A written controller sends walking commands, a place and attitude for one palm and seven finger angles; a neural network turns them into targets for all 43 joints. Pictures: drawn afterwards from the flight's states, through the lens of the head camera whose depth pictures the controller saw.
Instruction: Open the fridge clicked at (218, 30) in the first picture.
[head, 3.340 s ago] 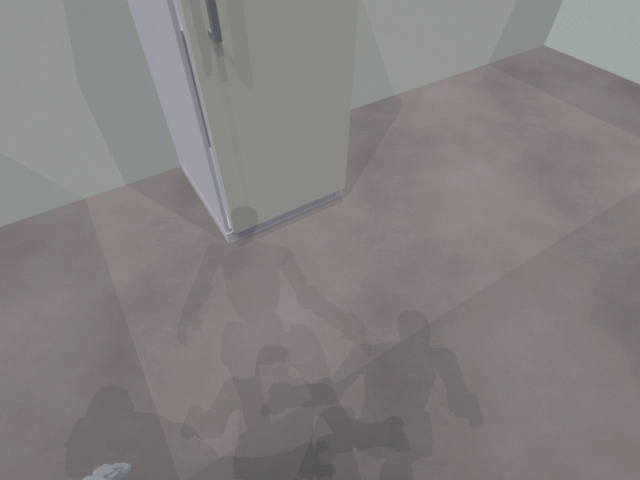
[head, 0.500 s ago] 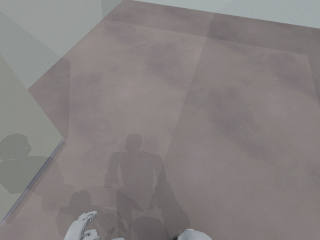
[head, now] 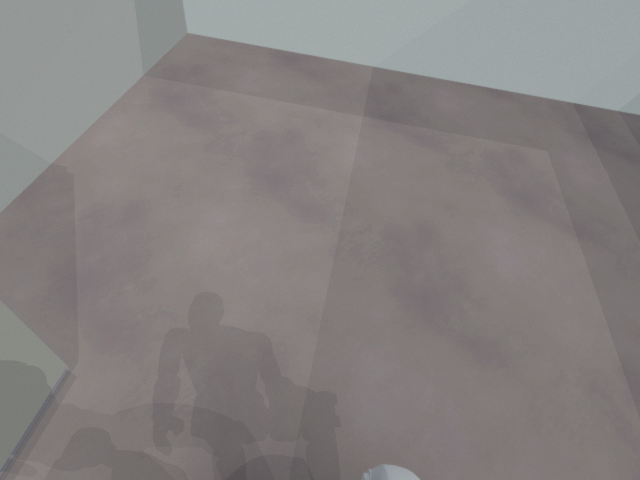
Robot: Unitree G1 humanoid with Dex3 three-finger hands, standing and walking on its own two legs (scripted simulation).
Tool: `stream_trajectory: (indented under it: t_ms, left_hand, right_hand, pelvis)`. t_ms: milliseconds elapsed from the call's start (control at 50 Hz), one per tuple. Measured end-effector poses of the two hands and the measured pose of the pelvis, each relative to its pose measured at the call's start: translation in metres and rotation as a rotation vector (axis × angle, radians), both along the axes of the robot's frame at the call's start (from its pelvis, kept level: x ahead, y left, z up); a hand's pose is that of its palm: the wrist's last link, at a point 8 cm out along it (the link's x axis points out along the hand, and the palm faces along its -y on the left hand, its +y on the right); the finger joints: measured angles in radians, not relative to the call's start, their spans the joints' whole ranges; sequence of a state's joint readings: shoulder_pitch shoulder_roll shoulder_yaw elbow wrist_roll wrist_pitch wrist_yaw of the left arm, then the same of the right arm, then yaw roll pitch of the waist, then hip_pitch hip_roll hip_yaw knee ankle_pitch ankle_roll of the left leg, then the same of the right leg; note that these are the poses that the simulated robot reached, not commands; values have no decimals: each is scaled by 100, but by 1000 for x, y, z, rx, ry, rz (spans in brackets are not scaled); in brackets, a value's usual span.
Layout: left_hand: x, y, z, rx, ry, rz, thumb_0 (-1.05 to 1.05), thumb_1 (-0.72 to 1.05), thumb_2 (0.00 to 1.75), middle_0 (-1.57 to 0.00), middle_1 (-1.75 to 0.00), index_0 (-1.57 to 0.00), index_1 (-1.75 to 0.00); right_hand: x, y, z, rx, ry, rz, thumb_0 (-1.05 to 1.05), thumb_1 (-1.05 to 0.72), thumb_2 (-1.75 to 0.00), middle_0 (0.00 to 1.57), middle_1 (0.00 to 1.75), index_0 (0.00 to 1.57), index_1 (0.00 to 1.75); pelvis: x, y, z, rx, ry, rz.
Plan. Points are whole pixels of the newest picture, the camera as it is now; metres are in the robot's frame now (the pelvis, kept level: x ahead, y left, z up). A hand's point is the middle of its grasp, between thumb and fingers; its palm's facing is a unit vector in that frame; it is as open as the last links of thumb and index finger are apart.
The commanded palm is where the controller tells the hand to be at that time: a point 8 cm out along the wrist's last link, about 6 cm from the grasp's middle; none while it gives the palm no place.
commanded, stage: turn to face it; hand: left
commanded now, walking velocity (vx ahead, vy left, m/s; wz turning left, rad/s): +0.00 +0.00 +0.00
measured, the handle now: out of the picture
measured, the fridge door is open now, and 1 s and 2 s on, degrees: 0 0 0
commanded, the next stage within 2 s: none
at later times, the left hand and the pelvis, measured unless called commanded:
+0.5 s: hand (204, 460) +0.17 +0.17 -0.17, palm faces +0.14 -0.97 -0.18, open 7.3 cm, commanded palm none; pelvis +0.07 -0.01 -0.01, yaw +9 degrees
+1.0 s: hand out of the picture +0.08 +0.23 -0.16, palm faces +0.43 -0.86 -0.27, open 7.4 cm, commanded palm none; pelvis +0.07 -0.01 -0.01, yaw +25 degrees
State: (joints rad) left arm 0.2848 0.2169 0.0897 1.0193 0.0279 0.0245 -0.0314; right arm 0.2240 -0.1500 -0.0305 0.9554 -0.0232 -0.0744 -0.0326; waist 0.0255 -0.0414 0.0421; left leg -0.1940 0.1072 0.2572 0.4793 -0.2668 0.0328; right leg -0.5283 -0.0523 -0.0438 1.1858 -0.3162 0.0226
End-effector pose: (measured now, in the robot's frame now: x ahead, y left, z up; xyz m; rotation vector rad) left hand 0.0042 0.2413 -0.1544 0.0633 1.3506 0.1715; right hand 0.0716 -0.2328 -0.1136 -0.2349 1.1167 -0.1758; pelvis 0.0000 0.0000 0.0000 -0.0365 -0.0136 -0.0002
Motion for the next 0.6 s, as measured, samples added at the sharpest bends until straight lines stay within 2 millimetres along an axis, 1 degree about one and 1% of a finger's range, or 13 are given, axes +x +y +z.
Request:
stream_trajectory:
  t_ms: [100,200,260,300,320,360,420,500,560,600]
  left_hand:
    - [70,-7,4,-5,-54,-75,1,91,90,-19,-29,-20,-30]
    - [136,-29,5,11,-128,-150,1,91,90,-19,-29,-20,-30]
    - [167,-45,3,29,-190,-157,1,91,90,-19,-29,-20,-30]
    - [177,-53,6,33,-219,-147,1,91,90,-19,-29,-20,-30]
    - [178,-55,8,33,-232,-136,1,91,90,-19,-29,-20,-30]
    - [177,-56,12,34,-244,-104,1,91,90,-20,-29,-20,-30]
    - [167,-48,13,43,-242,-47,0,91,90,-20,-30,-20,-30]
    - [151,-23,8,61,-232,19,-1,91,90,-20,-30,-21,-30]
    - [133,2,-6,64,-218,76,0,91,90,-20,-30,-21,-30]
    - [120,20,-16,69,-195,112,0,91,90,-20,-30,-21,-30]
  right_hand:
    - [-33,-7,-4,-7,140,-94,-1,-93,-90,20,30,20,30]
    - [-68,-4,-20,48,301,-168,0,-92,-90,20,30,20,30]
    - [-81,-2,-37,102,395,-190,0,-91,-90,20,30,20,30]
    - [-80,-1,-43,128,439,-187,0,-91,-90,20,30,20,30]
    - [-76,0,-45,135,450,-177,0,-91,-90,20,30,20,30]
    - [-62,1,-46,143,445,-148,1,-91,-90,20,30,20,30]
    - [-28,1,-46,139,386,-97,1,-91,-90,20,30,20,30]
    - [26,2,-42,103,267,-9,1,-91,-90,20,30,20,30]
    - [64,4,-39,47,176,64,1,-91,-90,20,30,20,30]
    - [83,6,-38,12,124,102,0,-91,-90,20,30,20,30]
  pelvis:
    - [25,1,3,-1,7,-35]
    - [50,-10,-3,17,8,-20]
    - [67,-21,-14,37,8,4]
    - [71,-24,-16,25,5,33]
    - [72,-24,-16,26,3,47]
    - [74,-24,-14,28,0,73]
    - [74,-20,-12,27,-1,109]
    - [73,-10,-15,20,2,159]
    - [71,3,-25,6,3,196]
    - [69,11,-32,3,10,214]
